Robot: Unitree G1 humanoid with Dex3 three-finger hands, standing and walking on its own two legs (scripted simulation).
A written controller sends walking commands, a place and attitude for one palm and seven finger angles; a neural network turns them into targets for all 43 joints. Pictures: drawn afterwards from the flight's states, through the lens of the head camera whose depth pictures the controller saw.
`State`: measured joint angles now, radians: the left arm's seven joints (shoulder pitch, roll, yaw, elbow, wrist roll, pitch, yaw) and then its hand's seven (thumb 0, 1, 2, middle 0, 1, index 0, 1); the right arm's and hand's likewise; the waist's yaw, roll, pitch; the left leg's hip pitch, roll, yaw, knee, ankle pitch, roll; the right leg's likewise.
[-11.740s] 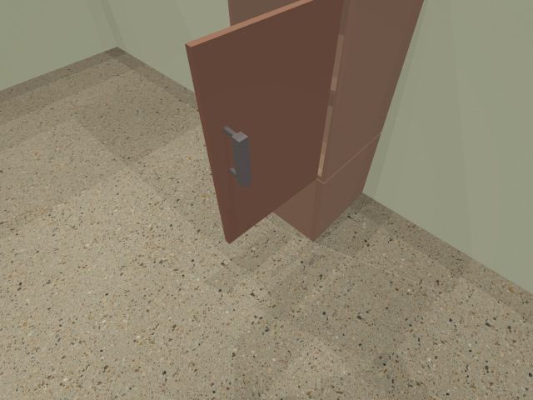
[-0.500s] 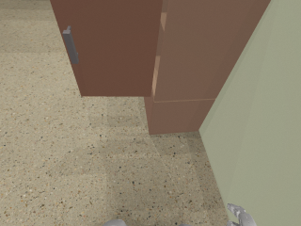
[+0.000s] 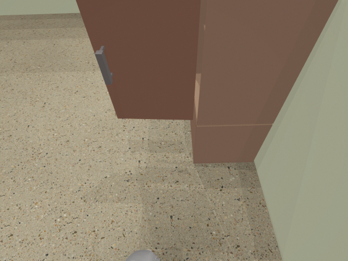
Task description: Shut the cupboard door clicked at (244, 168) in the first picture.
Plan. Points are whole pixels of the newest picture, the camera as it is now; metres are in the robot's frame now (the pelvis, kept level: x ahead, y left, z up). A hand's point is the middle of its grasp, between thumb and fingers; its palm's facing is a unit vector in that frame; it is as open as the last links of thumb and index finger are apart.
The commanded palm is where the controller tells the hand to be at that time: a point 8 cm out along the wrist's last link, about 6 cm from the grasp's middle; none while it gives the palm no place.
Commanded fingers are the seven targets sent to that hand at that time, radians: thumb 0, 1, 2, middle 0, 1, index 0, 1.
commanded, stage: take the last steps up to it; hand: left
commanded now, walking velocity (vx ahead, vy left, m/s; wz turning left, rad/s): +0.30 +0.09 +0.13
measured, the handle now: (105, 65) +0.78 +0.31 -0.01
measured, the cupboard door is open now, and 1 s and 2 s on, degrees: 86 86 86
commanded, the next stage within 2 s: come to a stop and stand still in 0.76 s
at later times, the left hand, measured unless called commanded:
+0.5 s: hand out of the picture +0.13 +0.24 -0.17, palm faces +0.07 -0.98 -0.18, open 7.4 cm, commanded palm none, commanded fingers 0.00 0.90 0.90 -0.20 -0.30 -0.20 -0.30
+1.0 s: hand (105, 209) +0.28 +0.24 -0.19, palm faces +0.07 -0.98 -0.18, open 7.3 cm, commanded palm none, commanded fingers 0.00 0.90 0.90 -0.20 -0.30 -0.20 -0.30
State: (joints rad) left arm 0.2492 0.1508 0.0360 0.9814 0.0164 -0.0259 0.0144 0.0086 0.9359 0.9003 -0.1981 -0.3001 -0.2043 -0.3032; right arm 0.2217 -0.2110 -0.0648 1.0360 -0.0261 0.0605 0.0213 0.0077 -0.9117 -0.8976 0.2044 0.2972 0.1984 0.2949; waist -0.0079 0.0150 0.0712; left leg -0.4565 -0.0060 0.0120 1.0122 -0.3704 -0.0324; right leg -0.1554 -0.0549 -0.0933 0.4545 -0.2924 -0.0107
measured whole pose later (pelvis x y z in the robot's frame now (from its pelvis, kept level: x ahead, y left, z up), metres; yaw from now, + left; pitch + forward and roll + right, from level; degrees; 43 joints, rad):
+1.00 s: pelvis +0.29 +0.06 -0.01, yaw +1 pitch +0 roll -1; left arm 0.28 0.17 0.03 1.10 0.01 -0.03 0.02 0.00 0.93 0.90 -0.20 -0.30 -0.20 -0.30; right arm 0.17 -0.17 -0.03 1.06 -0.02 -0.03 -0.01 0.01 -0.93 -0.90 0.20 0.30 0.20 0.29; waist 0.01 -0.01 0.07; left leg -0.34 0.06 0.09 0.53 -0.11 -0.01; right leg -0.11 -0.03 -0.13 0.49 -0.37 0.01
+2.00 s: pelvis +0.28 +0.03 -0.01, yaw +0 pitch -1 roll +0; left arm 0.25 0.23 -0.01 0.99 0.01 -0.01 0.03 0.01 0.91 0.90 -0.20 -0.30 -0.20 -0.30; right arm 0.20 -0.21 -0.01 1.01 -0.02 -0.01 -0.02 0.01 -0.91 -0.90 0.20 0.30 0.20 0.29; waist -0.01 0.00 0.03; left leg -0.21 0.01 0.05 0.54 -0.31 0.02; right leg -0.20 -0.02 -0.04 0.53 -0.31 0.00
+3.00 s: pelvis +0.31 +0.09 -0.01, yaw -2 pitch -2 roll +0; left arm 0.30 0.17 0.00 1.05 0.02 0.04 0.02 0.01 0.91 0.90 -0.20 -0.30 -0.20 -0.30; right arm 0.33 -0.17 0.02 1.07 -0.02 -0.01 -0.02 0.00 -0.91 -0.90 0.20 0.30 0.20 0.29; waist -0.01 0.00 0.07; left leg -0.13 -0.07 0.12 0.50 -0.35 0.11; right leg -0.29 -0.07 -0.08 0.76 -0.48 0.00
